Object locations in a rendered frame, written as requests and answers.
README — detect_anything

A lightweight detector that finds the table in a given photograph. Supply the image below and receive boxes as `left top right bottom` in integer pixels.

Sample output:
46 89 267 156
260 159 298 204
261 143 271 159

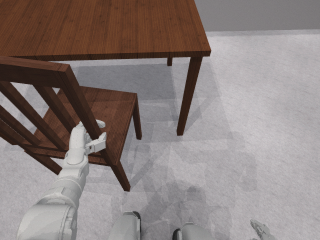
0 0 212 145

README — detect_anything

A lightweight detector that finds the left robot hand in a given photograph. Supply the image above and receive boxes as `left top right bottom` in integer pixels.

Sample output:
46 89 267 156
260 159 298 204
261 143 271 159
69 119 107 154

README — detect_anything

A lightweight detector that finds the left robot thigh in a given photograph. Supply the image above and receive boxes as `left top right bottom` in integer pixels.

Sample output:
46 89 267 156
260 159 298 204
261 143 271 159
106 215 140 240

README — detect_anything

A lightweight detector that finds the left robot shin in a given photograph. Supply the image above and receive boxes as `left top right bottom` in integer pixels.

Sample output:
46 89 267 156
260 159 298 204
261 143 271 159
123 211 137 217

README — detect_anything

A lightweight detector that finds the robot left forearm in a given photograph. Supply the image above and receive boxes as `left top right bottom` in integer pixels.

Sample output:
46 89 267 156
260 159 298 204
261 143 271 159
16 147 90 240

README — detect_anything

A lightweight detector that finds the right robot hand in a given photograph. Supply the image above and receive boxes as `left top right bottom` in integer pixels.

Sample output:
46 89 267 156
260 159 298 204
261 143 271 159
249 219 277 240

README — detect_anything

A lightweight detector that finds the robot left upper arm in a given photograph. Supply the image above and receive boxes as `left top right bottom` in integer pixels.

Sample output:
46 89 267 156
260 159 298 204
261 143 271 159
18 204 78 240

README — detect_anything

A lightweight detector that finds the chair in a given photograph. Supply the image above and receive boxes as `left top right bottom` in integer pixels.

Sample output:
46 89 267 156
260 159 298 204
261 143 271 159
0 55 142 192

